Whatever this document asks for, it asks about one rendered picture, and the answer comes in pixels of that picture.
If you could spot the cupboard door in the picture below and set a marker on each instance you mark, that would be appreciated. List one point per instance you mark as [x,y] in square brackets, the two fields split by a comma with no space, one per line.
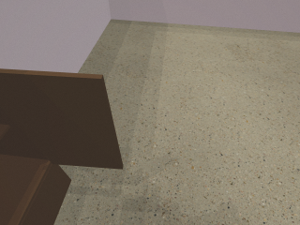
[66,115]

